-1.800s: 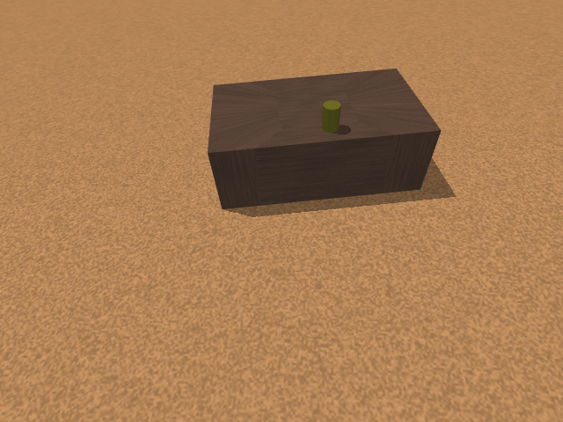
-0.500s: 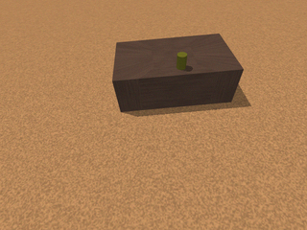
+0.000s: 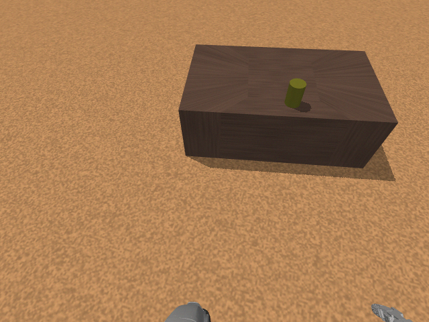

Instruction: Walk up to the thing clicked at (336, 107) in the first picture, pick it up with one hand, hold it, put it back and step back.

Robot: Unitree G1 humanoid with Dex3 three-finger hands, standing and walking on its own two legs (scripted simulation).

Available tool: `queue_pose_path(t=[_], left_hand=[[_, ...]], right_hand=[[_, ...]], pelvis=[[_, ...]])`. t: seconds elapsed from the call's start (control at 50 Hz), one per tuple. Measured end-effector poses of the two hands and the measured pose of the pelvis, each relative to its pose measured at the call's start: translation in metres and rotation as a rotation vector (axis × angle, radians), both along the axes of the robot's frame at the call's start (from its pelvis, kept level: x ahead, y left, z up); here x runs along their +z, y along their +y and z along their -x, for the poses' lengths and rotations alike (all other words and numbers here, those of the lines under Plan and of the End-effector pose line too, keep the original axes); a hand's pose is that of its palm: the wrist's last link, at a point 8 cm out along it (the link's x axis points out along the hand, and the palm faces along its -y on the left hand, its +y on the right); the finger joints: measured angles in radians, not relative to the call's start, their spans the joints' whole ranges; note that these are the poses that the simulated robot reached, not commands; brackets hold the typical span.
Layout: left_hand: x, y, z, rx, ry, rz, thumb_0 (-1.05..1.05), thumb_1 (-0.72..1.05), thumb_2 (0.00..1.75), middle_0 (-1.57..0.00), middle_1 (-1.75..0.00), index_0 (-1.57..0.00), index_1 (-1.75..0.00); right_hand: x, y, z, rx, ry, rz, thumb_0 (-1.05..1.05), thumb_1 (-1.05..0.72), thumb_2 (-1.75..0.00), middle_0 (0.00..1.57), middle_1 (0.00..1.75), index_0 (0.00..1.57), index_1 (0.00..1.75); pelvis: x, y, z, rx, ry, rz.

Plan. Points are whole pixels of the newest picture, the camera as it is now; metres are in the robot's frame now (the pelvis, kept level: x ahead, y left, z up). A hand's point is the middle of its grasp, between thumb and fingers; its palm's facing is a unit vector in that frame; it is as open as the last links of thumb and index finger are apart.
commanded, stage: walk up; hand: right
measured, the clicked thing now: (295, 93) +1.14 -0.24 -0.33
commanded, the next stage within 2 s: none
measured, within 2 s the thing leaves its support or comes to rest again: neither
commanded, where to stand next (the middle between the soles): +0.72 -0.03 m, yaw +1 degrees
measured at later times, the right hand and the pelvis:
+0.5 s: hand (390, 276) +0.28 -0.33 -0.15, palm faces -0.04 +0.94 -0.34, open 7.4 cm; pelvis +0.23 -0.06 +0.00, yaw +1 degrees
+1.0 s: hand (357, 173) +0.52 -0.29 -0.10, palm faces -0.05 +0.91 -0.41, open 7.4 cm; pelvis +0.42 -0.02 +0.01, yaw +2 degrees
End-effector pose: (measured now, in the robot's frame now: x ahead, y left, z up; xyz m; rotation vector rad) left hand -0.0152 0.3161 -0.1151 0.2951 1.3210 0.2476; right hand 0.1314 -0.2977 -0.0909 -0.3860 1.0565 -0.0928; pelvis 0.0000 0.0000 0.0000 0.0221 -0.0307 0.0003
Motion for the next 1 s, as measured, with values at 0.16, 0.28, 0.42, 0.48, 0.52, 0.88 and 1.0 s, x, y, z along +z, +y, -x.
queue_pose_path(t=[0.16, 0.28, 0.42, 0.48, 0.52, 0.88, 1.0], left_hand=[[0.023, -0.007, -0.133, -0.086, -0.137, 0.036, 0.01, 0.90, 0.90, -0.21, -0.30, -0.20, -0.30], [0.040, -0.009, -0.223, -0.146, -0.228, 0.001, 0.00, 0.90, 0.90, -0.21, -0.30, -0.20, -0.30], [0.044, -0.035, -0.305, -0.171, -0.240, -0.061, 0.00, 0.90, 0.90, -0.20, -0.30, -0.20, -0.30], [0.047, -0.050, -0.326, -0.151, -0.274, -0.078, 0.00, 0.90, 0.90, -0.21, -0.30, -0.20, -0.30], [0.053, -0.059, -0.332, -0.124, -0.281, -0.075, 0.00, 0.90, 0.90, -0.21, -0.30, -0.20, -0.30], [0.018, -0.033, -0.393, -0.036, -0.121, -0.009, 0.01, 0.90, 0.90, -0.21, -0.30, -0.21, -0.30], [0.009, -0.024, -0.455, -0.066, -0.109, 0.019, 0.01, 0.90, 0.90, -0.21, -0.30, -0.20, -0.30]], right_hand=[[0.026, 0.004, -0.047, -0.080, -0.073, -0.003, 0.01, -0.91, -0.90, 0.21, 0.30, 0.20, 0.30], [0.022, -0.021, -0.059, -0.104, -0.005, 0.014, 0.01, -0.90, -0.90, 0.21, 0.30, 0.20, 0.30], [-0.015, -0.070, -0.100, -0.147, 0.062, 0.006, 0.01, -0.90, -0.90, 0.21, 0.30, 0.20, 0.30], [-0.026, -0.079, -0.129, -0.130, 0.096, -0.002, 0.01, -0.91, -0.90, 0.20, 0.30, 0.20, 0.30], [-0.024, -0.080, -0.152, -0.102, 0.108, -0.013, 0.01, -0.91, -0.90, 0.20, 0.30, 0.20, 0.30], [0.012, -0.055, -0.339, -0.004, 0.044, 0.047, 0.01, -0.91, -0.90, 0.20, 0.30, 0.20, 0.30], [0.028, -0.036, -0.378, -0.046, -0.054, 0.059, 0.01, -0.91, -0.90, 0.20, 0.30, 0.20, 0.30]], pelvis=[[0.021, 0.005, -0.078, 0.007, -0.018, 0.023], [0.022, -0.010, -0.131, 0.003, -0.032, -0.003], [0.002, -0.043, -0.204, -0.005, -0.018, -0.009], [0.000, -0.056, -0.228, 0.014, -0.028, 0.012], [0.006, -0.060, -0.242, 0.015, -0.034, -0.007], [0.007, -0.038, -0.380, 0.048, -0.008, 0.046], [0.011, -0.022, -0.421, 0.033, -0.033, 0.042]])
